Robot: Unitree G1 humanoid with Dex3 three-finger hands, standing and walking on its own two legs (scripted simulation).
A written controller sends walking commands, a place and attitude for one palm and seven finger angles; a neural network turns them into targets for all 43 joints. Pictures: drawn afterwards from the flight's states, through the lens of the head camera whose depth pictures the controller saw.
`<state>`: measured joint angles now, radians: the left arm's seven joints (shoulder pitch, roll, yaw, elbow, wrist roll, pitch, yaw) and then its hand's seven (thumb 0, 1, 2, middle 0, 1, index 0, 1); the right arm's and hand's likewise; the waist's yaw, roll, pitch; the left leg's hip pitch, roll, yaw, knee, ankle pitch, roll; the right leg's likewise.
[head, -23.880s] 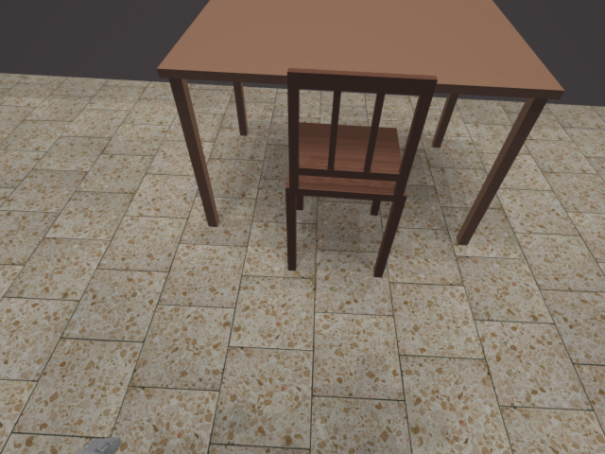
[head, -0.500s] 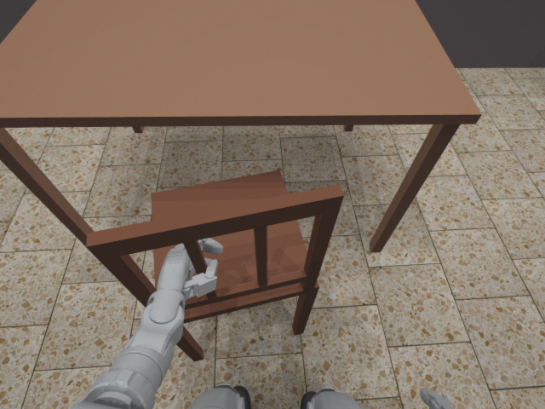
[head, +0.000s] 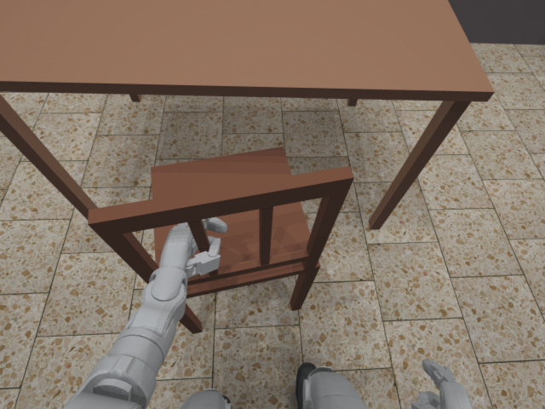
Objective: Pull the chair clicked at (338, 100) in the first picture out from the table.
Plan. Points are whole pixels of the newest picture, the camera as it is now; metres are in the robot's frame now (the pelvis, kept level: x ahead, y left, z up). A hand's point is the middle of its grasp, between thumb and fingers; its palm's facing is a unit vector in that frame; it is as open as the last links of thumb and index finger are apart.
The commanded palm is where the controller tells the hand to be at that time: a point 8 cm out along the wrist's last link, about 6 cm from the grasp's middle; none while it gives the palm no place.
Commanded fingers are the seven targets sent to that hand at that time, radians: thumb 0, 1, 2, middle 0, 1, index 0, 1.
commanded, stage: step backward, pulling the chair out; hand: left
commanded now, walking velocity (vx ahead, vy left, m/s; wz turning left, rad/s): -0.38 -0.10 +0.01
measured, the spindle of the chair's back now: (205, 248) +0.37 +0.12 -0.09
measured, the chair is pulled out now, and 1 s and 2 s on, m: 0.16 0.31 0.59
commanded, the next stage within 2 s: stop walking, hand still on the chair in 1.70 s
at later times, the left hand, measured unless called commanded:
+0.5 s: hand (207, 290) +0.29 +0.10 -0.06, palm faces -0.04 -0.98 -0.17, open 5.1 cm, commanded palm +0.27 +0.16 -0.06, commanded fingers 0.00 0.90 0.90 -0.50 -1.45 -0.50 -1.45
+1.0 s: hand (198, 358) +0.19 +0.11 -0.06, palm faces -0.01 -0.98 -0.17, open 5.1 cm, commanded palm +0.17 +0.16 -0.06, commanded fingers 0.00 0.90 0.90 -0.50 -1.45 -0.50 -1.45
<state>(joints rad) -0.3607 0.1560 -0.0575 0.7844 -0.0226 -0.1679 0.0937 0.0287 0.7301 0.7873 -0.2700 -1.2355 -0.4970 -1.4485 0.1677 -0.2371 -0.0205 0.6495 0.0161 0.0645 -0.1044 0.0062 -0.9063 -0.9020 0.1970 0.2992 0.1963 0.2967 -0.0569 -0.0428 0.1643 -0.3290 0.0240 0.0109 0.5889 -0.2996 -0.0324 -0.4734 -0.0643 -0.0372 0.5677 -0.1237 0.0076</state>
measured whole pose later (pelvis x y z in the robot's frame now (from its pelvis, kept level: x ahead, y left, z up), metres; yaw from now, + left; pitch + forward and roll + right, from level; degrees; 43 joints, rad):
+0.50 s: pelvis -0.05 -0.01 +0.00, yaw -1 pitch +1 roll -2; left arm -0.35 0.16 -0.02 0.85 -0.03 -0.23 0.09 0.03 0.72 0.81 -0.30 -1.22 -0.50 -1.45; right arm 0.19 -0.19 -0.01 0.72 0.01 0.04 -0.08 0.01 -0.90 -0.90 0.20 0.30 0.20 0.30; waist -0.03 0.03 0.17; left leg -0.38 0.09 -0.02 0.62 -0.26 -0.05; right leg -0.36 0.02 -0.05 0.54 -0.19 -0.01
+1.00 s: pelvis -0.15 -0.02 +0.00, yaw -2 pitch +1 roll -2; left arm -0.34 0.17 0.01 0.82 -0.04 -0.23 0.09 0.03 0.72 0.81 -0.30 -1.20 -0.50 -1.45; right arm 0.14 -0.17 0.00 0.69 0.01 0.04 -0.06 0.01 -0.90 -0.90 0.20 0.30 0.20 0.30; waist -0.02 0.04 0.19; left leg -0.39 0.10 -0.02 0.59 -0.22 -0.05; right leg -0.32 0.03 -0.05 0.50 -0.20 0.00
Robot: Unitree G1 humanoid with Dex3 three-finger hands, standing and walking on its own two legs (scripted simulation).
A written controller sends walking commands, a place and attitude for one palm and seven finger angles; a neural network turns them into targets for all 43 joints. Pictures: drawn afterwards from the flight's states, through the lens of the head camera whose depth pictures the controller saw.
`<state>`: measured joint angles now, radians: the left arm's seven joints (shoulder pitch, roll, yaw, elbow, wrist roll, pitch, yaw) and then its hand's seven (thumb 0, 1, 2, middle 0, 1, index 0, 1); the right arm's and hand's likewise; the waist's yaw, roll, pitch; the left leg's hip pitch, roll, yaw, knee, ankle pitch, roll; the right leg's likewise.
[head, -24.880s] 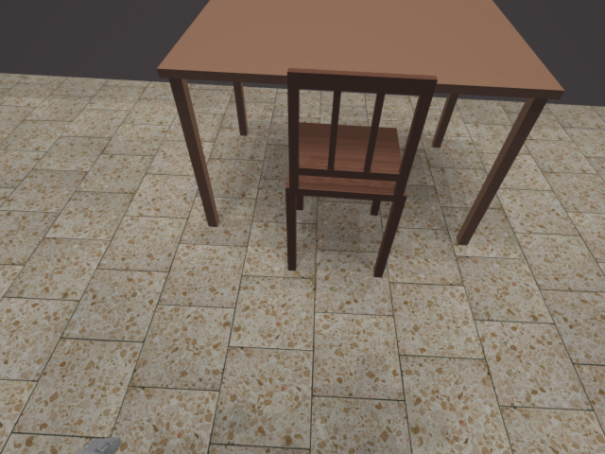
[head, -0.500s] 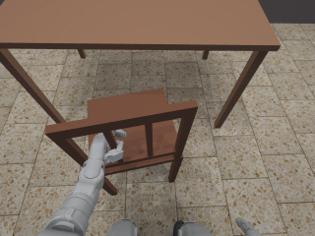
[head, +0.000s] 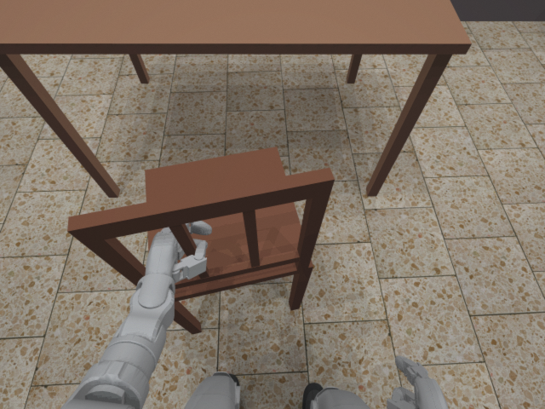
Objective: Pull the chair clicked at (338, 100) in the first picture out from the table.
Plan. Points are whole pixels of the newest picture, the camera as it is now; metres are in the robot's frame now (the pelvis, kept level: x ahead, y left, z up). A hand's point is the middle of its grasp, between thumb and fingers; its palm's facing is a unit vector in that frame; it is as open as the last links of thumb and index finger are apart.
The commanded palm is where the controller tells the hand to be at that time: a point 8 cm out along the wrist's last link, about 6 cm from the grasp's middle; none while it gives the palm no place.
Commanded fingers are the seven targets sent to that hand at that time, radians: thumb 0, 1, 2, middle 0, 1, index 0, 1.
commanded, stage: step backward, pulling the chair out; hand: left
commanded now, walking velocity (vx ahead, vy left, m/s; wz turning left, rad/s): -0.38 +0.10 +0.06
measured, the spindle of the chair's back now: (192, 251) +0.36 +0.17 -0.10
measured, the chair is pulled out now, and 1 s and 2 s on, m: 0.31 0.59 0.64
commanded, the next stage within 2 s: stop walking, hand still on the chair in 0.70 s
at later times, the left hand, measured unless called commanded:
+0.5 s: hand (191, 340) +0.21 +0.14 -0.06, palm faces +0.08 -0.98 -0.18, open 5.1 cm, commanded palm +0.18 +0.19 -0.06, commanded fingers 0.00 0.90 0.90 -0.50 -1.45 -0.50 -1.45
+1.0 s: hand out of the picture +0.05 +0.13 -0.06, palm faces +0.07 -0.99 -0.15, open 5.1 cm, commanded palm +0.03 +0.18 -0.05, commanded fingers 0.00 0.90 0.90 -0.50 -1.45 -0.50 -1.45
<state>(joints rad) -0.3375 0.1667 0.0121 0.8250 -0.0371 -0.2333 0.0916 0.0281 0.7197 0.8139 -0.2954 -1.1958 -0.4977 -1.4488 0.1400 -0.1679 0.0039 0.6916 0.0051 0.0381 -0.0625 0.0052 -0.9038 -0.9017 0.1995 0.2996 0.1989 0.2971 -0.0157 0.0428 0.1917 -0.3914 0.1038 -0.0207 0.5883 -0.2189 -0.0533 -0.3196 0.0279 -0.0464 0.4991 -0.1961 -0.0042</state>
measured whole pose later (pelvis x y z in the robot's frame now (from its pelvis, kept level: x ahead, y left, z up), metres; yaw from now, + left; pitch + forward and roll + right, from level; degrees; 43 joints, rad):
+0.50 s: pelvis -0.13 -0.02 +0.00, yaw -1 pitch +1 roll -3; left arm -0.34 0.18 0.06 0.85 -0.05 -0.24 0.09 0.02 0.72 0.81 -0.30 -1.17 -0.50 -1.45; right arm 0.15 -0.19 0.00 0.71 0.01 0.02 -0.05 0.01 -0.90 -0.90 0.20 0.30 0.20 0.30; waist -0.02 0.06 0.21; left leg -0.42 0.12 -0.03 0.62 -0.21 -0.05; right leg -0.28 0.04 -0.04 0.49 -0.22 0.00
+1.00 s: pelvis -0.25 -0.02 +0.00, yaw +1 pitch -1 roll -2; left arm -0.23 0.15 0.00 0.73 -0.07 -0.13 0.09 0.03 0.73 0.81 -0.27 -1.17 -0.50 -1.45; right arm 0.21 -0.18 0.02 0.68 0.03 0.01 -0.06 0.01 -0.90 -0.90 0.20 0.30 0.20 0.30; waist -0.02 0.05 0.17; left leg -0.31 0.10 0.00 0.59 -0.26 -0.05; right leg -0.25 0.02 -0.05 0.49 -0.21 0.00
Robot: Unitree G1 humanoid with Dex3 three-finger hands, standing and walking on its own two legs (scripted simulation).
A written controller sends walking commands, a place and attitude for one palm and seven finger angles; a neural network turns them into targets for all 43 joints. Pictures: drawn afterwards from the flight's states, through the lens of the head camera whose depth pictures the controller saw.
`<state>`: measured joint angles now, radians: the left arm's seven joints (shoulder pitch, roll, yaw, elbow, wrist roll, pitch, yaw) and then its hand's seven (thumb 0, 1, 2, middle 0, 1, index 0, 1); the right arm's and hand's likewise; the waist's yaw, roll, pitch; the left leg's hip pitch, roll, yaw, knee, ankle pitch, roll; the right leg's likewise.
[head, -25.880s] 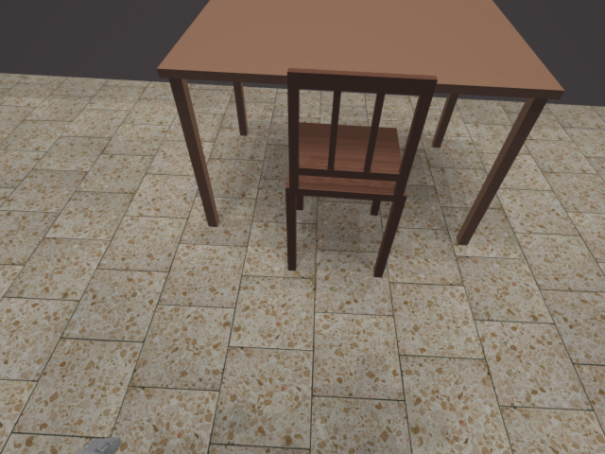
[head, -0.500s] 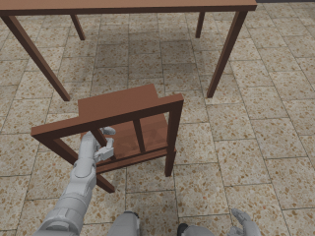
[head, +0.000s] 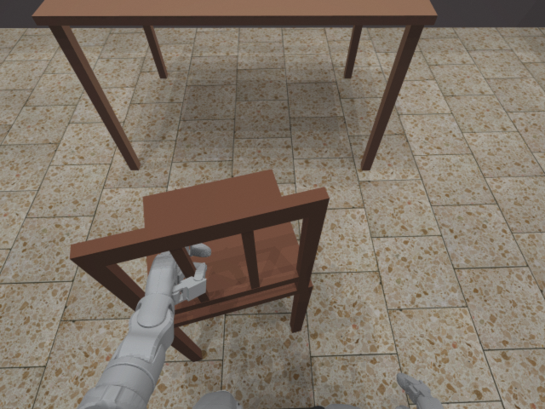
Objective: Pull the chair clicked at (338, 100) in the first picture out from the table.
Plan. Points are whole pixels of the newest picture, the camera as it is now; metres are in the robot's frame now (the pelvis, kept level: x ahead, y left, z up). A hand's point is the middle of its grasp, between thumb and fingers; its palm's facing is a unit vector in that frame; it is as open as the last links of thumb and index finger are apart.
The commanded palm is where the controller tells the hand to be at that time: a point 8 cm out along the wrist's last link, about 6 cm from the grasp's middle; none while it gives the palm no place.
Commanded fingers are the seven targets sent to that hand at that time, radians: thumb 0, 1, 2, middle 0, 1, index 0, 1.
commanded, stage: stop walking, hand still on the chair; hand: left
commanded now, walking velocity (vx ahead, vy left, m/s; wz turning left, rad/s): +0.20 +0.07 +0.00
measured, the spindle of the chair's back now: (192, 275) +0.33 +0.17 -0.10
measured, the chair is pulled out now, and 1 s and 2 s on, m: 0.59 0.64 0.64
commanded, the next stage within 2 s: open the thumb and straighten the fingers in 0.70 s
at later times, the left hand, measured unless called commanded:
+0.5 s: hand (193, 311) +0.26 +0.14 -0.06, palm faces +0.00 -0.99 -0.16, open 5.1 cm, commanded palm +0.24 +0.20 -0.05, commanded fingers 0.00 0.90 0.90 -0.50 -1.45 -0.50 -1.45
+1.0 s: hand (192, 306) +0.26 +0.15 -0.06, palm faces -0.01 -0.99 -0.13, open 6.6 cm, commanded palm +0.24 +0.20 -0.04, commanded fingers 0.00 -0.43 0.26 -0.47 -1.38 -0.47 -1.38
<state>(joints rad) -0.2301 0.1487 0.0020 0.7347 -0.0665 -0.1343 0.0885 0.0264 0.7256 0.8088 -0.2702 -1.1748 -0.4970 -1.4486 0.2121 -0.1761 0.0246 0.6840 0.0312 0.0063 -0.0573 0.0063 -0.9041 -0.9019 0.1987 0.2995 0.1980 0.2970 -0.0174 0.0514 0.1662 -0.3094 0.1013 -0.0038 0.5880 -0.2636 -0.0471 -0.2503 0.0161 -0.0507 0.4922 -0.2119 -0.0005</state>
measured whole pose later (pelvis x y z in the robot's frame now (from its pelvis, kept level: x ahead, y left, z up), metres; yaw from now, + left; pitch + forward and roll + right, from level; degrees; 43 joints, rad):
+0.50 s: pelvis +0.00 +0.02 +0.01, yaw -2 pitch -3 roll +0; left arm -0.03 0.13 -0.04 0.69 -0.02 -0.15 0.09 0.03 0.71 0.81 -0.28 -1.19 -0.50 -1.45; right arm 0.21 -0.21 0.00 0.69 0.03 -0.02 -0.10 0.01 -0.91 -0.90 0.20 0.30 0.19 0.30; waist -0.02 0.01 0.07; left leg -0.22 0.04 0.03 0.48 -0.22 -0.02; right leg -0.22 -0.03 0.00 0.48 -0.22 0.03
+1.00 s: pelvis +0.00 +0.01 -0.01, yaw +0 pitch +3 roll +0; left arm 0.05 0.17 -0.04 0.49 -0.07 -0.10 0.06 0.02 0.45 0.68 -0.38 -1.34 -0.50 -1.45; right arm 0.23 -0.25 0.00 0.64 0.06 -0.05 -0.03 0.01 -0.90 -0.90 0.20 0.30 0.20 0.30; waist -0.06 0.00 -0.01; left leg -0.42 0.04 0.00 0.64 -0.29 -0.02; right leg -0.40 -0.04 -0.03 0.64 -0.30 0.02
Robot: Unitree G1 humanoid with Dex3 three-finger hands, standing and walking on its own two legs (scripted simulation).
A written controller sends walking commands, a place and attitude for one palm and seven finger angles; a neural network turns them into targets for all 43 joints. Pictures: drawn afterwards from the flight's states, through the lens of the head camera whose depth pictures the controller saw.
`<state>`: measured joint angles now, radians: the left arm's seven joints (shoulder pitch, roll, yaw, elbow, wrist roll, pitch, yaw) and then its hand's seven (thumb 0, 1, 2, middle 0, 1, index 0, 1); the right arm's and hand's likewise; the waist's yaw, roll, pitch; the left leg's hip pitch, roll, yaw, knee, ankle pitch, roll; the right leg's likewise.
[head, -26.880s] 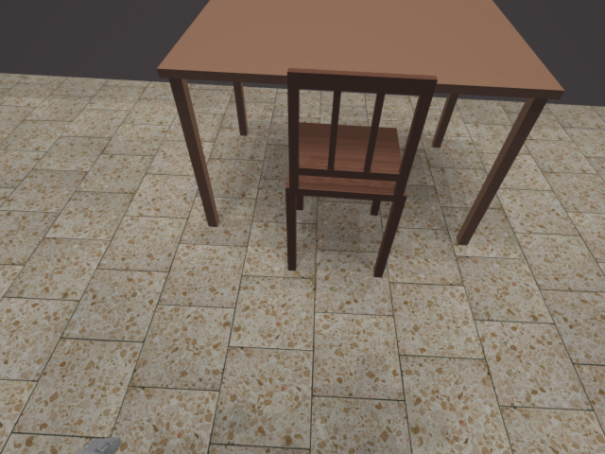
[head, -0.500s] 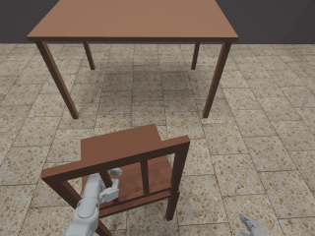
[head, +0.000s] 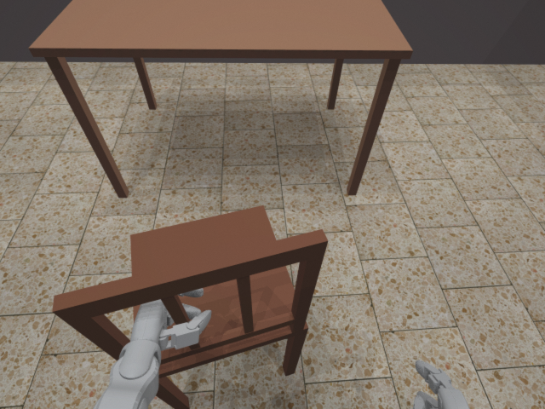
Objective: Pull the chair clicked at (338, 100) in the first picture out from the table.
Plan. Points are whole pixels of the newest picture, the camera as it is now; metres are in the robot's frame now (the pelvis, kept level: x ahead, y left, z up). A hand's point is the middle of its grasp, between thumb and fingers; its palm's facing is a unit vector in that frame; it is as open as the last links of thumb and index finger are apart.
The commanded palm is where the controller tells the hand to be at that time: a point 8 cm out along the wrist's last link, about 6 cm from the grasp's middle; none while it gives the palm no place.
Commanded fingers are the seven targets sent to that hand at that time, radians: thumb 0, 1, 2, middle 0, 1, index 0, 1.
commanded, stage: open the thumb and straighten the fingers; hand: left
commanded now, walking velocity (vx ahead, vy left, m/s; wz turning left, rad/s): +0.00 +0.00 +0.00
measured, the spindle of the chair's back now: (183, 322) +0.28 +0.15 -0.09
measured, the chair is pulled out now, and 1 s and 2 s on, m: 0.64 0.64 0.64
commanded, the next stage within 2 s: draw the fingers out of the gap in 0.54 s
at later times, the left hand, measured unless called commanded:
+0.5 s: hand (183, 320) +0.27 +0.15 -0.06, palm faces +0.03 -0.99 -0.15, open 16.8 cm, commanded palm +0.25 +0.20 -0.04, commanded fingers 0.00 -0.55 0.20 0.00 0.00 0.00 0.00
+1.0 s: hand (173, 361) +0.21 +0.15 -0.06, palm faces +0.03 -0.99 -0.15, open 17.5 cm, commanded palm +0.19 +0.20 -0.04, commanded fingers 0.00 -0.55 0.20 0.00 0.00 0.00 0.00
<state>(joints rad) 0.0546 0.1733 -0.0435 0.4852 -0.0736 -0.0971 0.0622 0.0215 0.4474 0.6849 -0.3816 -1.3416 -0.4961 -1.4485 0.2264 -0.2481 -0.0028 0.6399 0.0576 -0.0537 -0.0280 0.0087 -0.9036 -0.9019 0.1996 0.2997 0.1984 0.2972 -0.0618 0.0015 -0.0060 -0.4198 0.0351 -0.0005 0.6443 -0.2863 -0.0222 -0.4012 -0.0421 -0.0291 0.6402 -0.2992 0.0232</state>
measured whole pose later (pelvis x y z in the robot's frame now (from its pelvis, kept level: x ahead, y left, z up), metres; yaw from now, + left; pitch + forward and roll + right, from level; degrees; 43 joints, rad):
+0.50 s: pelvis +0.03 -0.01 -0.03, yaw +1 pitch +9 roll +0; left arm 0.19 0.20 0.01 0.20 -0.10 0.09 0.00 -0.01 -0.53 0.21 -0.10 -0.29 -0.10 -0.29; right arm 0.22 -0.25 0.02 0.55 0.04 -0.11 -0.07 0.01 -0.90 -0.90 0.20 0.30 0.20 0.30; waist -0.05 0.05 -0.09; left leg -0.60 0.04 -0.03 0.86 -0.42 -0.04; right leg -0.57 -0.04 -0.05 0.86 -0.45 0.01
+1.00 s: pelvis +0.02 +0.00 -0.04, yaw +2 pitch +10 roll -1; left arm 0.46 0.20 -0.03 -0.04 -0.09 0.11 0.01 -0.01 -0.54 0.20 -0.01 0.00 0.00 0.00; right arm 0.25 -0.24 0.00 0.51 0.04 -0.12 -0.08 0.01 -0.90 -0.90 0.20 0.30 0.20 0.30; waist -0.05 0.05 -0.12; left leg -0.66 0.03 -0.05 0.94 -0.45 -0.03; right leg -0.61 -0.05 -0.06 0.91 -0.47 0.02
